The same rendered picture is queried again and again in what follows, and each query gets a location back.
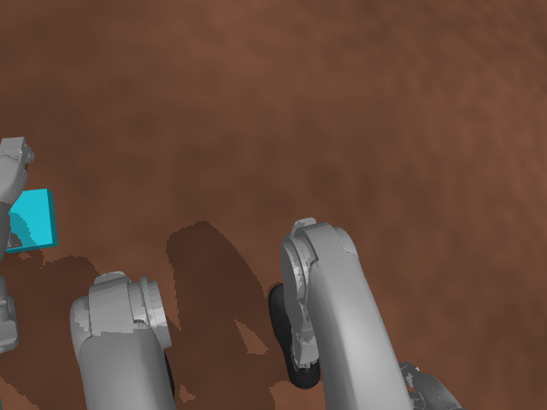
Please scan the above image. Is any left robot arm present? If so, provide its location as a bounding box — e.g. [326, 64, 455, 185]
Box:
[0, 208, 19, 410]

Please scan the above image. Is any right robot foot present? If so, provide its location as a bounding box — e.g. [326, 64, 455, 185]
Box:
[268, 284, 321, 390]

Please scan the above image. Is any small box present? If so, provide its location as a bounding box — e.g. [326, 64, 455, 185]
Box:
[5, 189, 58, 254]

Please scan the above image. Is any right robot hand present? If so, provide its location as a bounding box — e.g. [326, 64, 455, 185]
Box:
[398, 361, 462, 410]

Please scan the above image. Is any left robot hand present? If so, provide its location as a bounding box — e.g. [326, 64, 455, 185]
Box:
[0, 137, 34, 249]

